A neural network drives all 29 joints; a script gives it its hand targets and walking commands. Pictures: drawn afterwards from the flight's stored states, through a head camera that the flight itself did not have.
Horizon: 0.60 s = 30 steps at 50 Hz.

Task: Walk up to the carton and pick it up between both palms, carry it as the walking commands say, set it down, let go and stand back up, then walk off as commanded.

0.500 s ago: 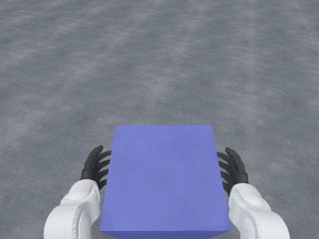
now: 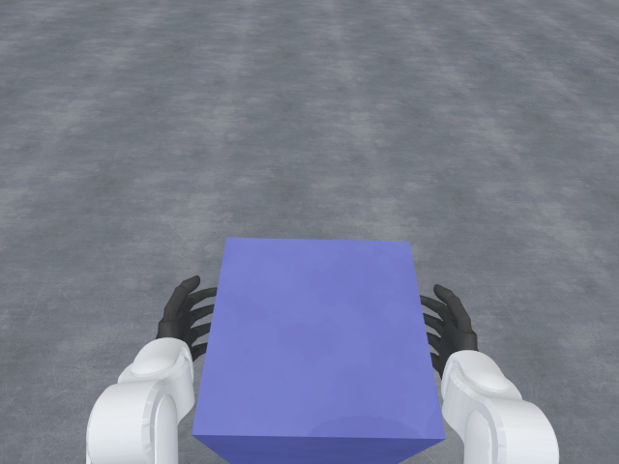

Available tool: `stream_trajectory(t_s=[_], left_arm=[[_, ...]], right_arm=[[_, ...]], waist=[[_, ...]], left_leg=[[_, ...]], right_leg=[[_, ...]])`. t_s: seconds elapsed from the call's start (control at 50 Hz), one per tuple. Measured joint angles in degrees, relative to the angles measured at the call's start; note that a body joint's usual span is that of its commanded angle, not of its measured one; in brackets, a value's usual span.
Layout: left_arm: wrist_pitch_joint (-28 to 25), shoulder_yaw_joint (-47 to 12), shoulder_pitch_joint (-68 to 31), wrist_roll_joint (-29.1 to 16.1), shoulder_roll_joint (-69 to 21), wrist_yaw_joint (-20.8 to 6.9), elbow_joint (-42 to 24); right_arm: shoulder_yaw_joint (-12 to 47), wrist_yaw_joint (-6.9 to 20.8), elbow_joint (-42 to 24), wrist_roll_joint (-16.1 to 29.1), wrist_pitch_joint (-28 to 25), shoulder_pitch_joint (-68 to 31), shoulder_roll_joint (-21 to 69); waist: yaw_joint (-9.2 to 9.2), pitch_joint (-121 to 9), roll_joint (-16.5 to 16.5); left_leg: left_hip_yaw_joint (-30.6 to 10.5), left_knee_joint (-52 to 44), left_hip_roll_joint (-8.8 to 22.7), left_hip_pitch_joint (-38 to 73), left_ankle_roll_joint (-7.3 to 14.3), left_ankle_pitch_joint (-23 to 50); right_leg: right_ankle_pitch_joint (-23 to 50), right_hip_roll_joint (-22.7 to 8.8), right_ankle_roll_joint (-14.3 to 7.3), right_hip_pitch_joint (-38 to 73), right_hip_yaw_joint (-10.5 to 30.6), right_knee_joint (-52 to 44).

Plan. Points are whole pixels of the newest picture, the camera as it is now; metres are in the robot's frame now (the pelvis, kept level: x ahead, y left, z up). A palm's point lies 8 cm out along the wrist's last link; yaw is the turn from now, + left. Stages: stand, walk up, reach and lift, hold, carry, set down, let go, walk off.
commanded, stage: carry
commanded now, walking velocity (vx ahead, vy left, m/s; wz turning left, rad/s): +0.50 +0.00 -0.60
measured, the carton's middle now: (314, 362) +0.26 +0.00 +0.03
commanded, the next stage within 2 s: none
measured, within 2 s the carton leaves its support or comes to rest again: neither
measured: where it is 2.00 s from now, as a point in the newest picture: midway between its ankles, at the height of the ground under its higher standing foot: (394, 254)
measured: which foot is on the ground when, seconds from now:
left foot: down 0.00-0.04, up 0.06-0.44, down 0.46-0.96, up 0.98-1.00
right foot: up 0.00-0.02, down 0.04-0.50, up 0.52-0.92, down 0.94-1.00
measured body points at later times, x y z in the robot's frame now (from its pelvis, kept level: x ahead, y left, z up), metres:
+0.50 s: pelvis +0.34 +0.04 -0.01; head +0.37 +0.05 +0.44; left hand +0.64 +0.11 +0.08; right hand +0.54 -0.18 +0.09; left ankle +0.47 +0.13 -0.73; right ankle +0.15 -0.04 -0.70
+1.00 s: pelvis +0.65 -0.08 -0.02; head +0.65 -0.06 +0.43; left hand +0.95 -0.07 +0.06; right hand +0.79 -0.33 +0.07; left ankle +0.52 +0.13 -0.64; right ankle +0.67 -0.15 -0.73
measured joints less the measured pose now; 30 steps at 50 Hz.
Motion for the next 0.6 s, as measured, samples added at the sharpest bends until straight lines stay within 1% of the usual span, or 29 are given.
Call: stream_trajectory(t_s=[0.02,0.04,0.06,0.08,0.1,0.12,0.14,0.16,0.18,0.2,0.24,0.3,0.36,0.42,0.44,0.46,0.48,0.5,0.52,0.54,0.56,0.6], left_arm=[[0.2,0.0,-0.3,-0.1,0.0,0.0,0.0],[0.4,-0.1,-0.7,-0.2,0.0,0.1,0.0],[0.2,-0.4,-1.1,-0.2,0.0,0.1,1.0],[-0.3,-0.6,-1.5,0.0,0.0,0.2,2.5],[-0.4,-0.5,-1.9,0.1,0.0,0.3,3.9],[-0.5,-0.3,-2.2,0.1,0.0,0.4,5.1],[-0.5,-0.1,-2.2,0.1,0.0,0.4,5.9],[-0.5,-0.1,-1.8,0.1,0.0,0.5,6.3],[-0.7,0.0,-1.4,0.0,0.0,0.6,6.3],[-0.9,0.0,-0.9,-0.1,0.0,0.6,6.0],[-2.0,-0.2,0.0,-0.5,0.0,0.7,5.1],[-3.9,-0.6,1.5,-1.0,-0.1,0.6,2.5],[-4.8,-1.0,2.5,-1.4,-0.2,0.4,0.0],[-4.6,-1.3,3.2,-1.1,-0.2,0.3,-1.9],[-4.2,-1.3,3.2,-1.0,-0.2,0.2,-2.5],[-3.8,-1.2,3.1,-0.8,-0.2,0.2,-3.2],[-3.4,-0.3,2.5,-0.7,-0.1,0.1,-3.3],[-3.0,0.7,1.5,-0.6,0.0,0.0,-2.8],[-2.4,1.5,0.8,-0.6,0.0,0.0,-2.0],[-1.8,1.8,0.3,-0.4,0.0,0.0,-1.2],[-1.3,1.9,-0.1,-0.2,0.0,0.0,-0.4],[-0.6,1.6,-0.3,0.1,0.0,0.0,0.8]], right_arm=[[0.0,0.0,-0.3,-0.1,0.2,0.0,0.0],[-0.2,0.0,-0.6,-0.2,0.3,0.1,0.0],[-0.8,0.0,-0.4,-0.1,0.4,-0.1,0.0],[-1.3,0.2,0.6,-0.2,0.4,-0.6,-0.1],[-1.7,0.4,1.9,-0.4,0.5,-1.1,-0.1],[-1.9,0.5,3.1,-0.5,0.5,-1.4,-0.1],[-1.9,0.5,4.0,-0.6,0.5,-1.4,-0.1],[-1.8,0.6,4.7,-0.6,0.2,-1.1,-0.1],[-1.6,0.6,5.0,-0.6,-0.2,-0.7,-0.1],[-1.4,0.7,5.0,-0.5,-0.7,-0.3,-0.1],[-1.0,0.7,4.2,-0.6,-1.9,0.6,0.0],[-0.3,0.8,1.6,-0.6,-3.2,1.4,0.1],[0.2,0.8,-1.1,-0.5,-3.8,2.3,0.2],[0.4,0.6,-2.9,-0.3,-3.1,2.4,0.2],[0.5,0.6,-3.3,-0.2,-2.7,2.2,0.2],[0.6,0.6,-3.6,0.0,-2.3,1.7,0.1],[1.1,0.5,-2.5,-0.1,-2.5,0.8,0.1],[1.5,0.5,-0.9,-0.3,-2.8,-0.4,0.0],[1.6,0.4,0.7,-0.5,-2.7,-1.5,-0.1],[1.5,0.4,2.0,-0.5,-2.3,-2.1,-0.1],[1.2,0.4,2.8,-0.4,-1.9,-2.3,-0.1],[0.7,0.3,3.5,-0.3,-1.4,-1.9,-0.1]], waist=[[0.19,-0.1,0.2],[0.46,-0.4,-0.1],[1.23,-0.9,0.5],[2.24,-1.4,1.0],[3.04,-1.8,0.7],[3.60,-1.9,0.1],[3.97,-1.7,-0.6],[4.27,-1.3,-1.2],[4.51,-0.6,-1.7],[4.62,0.3,-2.2],[4.42,1.9,-2.6],[3.52,3.6,-2.3],[2.14,4.2,-1.7],[0.94,3.3,-1.7],[0.68,2.9,-1.9],[0.56,2.4,-1.9],[0.19,2.2,-3.4],[-0.04,2.1,-4.7],[0.05,1.9,-5.0],[0.21,1.7,-4.9],[0.38,1.3,-4.7],[0.44,0.7,-4.0]], left_leg=[[0.0,2.7,1.1,0.7,-0.8,-2.0],[-0.4,7.5,2.2,0.5,-1.6,-3.8],[-1.6,15.1,4.4,-1.3,-2.3,-4.7],[-6.0,24.8,5.1,-5.6,-2.9,-2.3],[-11.8,35.1,3.4,-11.3,-3.3,-2.3],[-16.6,43.8,1.1,-17.1,-3.4,-2.8],[-19.8,49.4,-0.8,-22.3,-3.4,-2.4],[-21.7,51.3,-2.1,-26.5,-3.2,-1.5],[-22.6,50.0,-2.5,-29.8,-3.0,-0.4],[-22.9,46.7,-2.5,-32.4,-3.1,0.9],[-22.9,37.8,-1.9,-36.3,-3.1,4.2],[-23.0,25.6,-1.0,-39.8,-3.2,12.9],[-22.4,16.9,-1.4,-40.0,-2.7,20.8],[-20.5,10.0,-2.7,-36.9,-2.2,23.9],[-19.2,7.5,-3.4,-34.8,-2.1,24.0],[-17.6,4.6,-3.8,-31.9,-2.1,24.1],[-15.6,5.2,-4.7,-30.5,0.7,22.7],[-13.9,7.3,-5.0,-30.0,3.0,20.3],[-12.5,8.4,-4.7,-29.1,4.5,18.1],[-11.3,8.4,-4.3,-27.7,5.4,16.6],[-10.3,7.4,-3.9,-26.1,5.7,15.8],[-8.4,4.7,-3.3,-22.4,5.5,14.8]], right_leg=[[-0.2,1.6,-0.7,1.8,-1.0,-1.8],[0.5,3.1,-1.7,4.3,-1.5,-4.3],[2.0,4.2,-3.4,5.2,-1.5,-4.2],[-0.2,5.0,-4.1,4.6,-1.2,-1.7],[-2.9,5.2,-4.2,4.2,-0.4,-0.1],[-4.7,5.2,-4.0,4.4,0.5,0.0],[-5.6,5.2,-3.6,5.4,1.4,-1.0],[-5.5,5.2,-2.7,6.8,2.4,-2.7],[-5.3,5.1,-2.1,8.5,3.6,-4.5],[-5.2,5.0,-2.0,10.4,4.7,-6.3],[-5.1,4.7,-1.6,14.1,7.0,-9.8],[-5.6,4.2,-0.5,19.1,10.5,-14.0],[-7.4,3.3,1.1,24.0,13.8,-16.4],[-11.4,2.0,3.0,27.9,17.1,-15.8],[-13.6,1.4,3.6,28.7,18.2,-14.2],[-16.3,1.0,4.0,28.6,18.9,-10.5],[-17.5,-0.3,3.9,26.6,18.7,-3.6],[-16.9,-1.0,3.8,22.9,18.3,5.9],[-17.5,-0.8,3.7,18.8,17.7,15.3],[-17.3,-0.5,3.5,15.0,16.6,22.7],[-16.4,-0.4,3.4,11.6,15.2,27.7],[-14.0,-1.0,3.4,6.4,12.3,30.8]])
